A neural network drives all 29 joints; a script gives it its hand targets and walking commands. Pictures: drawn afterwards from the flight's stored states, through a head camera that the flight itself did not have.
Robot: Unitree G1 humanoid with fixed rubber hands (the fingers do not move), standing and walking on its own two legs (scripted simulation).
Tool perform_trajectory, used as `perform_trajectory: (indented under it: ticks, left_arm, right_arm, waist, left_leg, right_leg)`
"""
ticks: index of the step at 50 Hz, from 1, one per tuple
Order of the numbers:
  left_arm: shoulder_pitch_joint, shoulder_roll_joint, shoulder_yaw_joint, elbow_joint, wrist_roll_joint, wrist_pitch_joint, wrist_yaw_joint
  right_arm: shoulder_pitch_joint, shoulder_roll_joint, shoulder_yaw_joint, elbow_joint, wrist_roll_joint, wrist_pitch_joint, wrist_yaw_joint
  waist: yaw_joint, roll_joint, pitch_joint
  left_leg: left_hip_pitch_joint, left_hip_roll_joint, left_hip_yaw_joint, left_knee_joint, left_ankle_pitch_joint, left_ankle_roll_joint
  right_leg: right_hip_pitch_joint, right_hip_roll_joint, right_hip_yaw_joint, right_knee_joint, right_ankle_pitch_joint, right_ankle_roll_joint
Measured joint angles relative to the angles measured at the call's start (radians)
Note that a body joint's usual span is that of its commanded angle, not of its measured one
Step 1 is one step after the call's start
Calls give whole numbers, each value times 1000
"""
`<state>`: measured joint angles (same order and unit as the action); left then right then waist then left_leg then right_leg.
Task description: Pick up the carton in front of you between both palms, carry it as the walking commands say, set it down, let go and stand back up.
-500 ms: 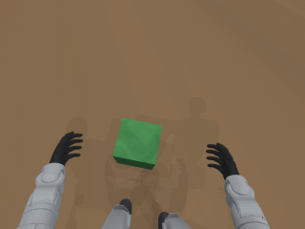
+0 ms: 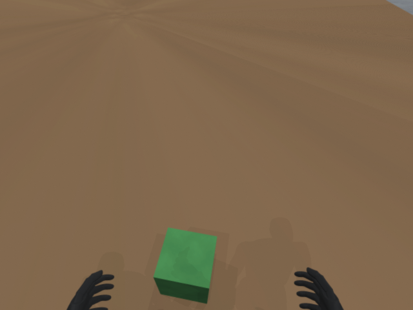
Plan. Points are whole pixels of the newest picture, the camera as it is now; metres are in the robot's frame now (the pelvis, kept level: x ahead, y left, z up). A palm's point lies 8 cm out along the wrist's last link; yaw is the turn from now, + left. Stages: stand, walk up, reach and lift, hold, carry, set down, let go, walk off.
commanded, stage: let go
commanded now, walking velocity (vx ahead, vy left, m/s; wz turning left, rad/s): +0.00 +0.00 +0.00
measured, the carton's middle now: (187, 266) +0.43 +0.06 -0.65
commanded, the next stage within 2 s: stand in 0.28 s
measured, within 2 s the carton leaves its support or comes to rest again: neither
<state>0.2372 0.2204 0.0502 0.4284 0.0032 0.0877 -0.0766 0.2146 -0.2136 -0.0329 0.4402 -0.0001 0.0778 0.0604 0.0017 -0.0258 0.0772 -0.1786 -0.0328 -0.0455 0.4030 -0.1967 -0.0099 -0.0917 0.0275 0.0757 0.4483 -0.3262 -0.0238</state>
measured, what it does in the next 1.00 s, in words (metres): stands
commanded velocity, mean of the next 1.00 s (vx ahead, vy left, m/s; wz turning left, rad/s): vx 0.00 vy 0.00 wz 0.00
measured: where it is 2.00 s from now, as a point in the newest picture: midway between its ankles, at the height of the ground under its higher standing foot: outside the picture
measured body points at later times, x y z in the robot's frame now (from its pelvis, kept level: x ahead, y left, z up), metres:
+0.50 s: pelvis +0.01 +0.01 -0.01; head +0.01 +0.02 +0.44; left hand +0.15 +0.30 -0.10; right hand +0.16 -0.27 -0.09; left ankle +0.01 +0.13 -0.74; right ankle -0.05 -0.11 -0.74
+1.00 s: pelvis +0.02 +0.02 +0.00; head +0.02 +0.02 +0.45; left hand +0.15 +0.31 -0.11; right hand +0.14 -0.28 -0.10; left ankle +0.01 +0.13 -0.74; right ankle -0.05 -0.11 -0.74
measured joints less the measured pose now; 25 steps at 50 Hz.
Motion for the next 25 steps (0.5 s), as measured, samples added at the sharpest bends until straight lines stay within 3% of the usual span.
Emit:
perform_trajectory:
  ticks: [9,14,18,25]
  left_arm:
    - [-7,0,-2,-19,10,42,0]
    - [4,7,-10,8,-12,9,26]
    - [-2,45,-16,92,28,-21,65]
    - [12,116,11,188,37,-55,81]
  right_arm:
    - [-19,15,-6,-2,-15,41,2]
    - [-24,6,12,-34,-17,103,-34]
    - [-46,-35,14,96,-33,30,-69]
    - [-55,-101,-10,255,-39,-48,-75]
  waist:
    - [1,-8,34]
    - [1,-10,26]
    - [4,0,-33]
    - [5,3,-67]
  left_leg:
    - [47,-2,-2,11,-11,2]
    - [37,-1,7,39,-27,6]
    - [-38,10,7,104,-58,6]
    - [-77,9,13,140,-86,14]
  right_leg:
    - [52,-2,-2,1,-6,2]
    - [42,-1,6,24,-17,7]
    - [-15,13,5,50,-27,9]
    - [-48,13,11,71,-45,13]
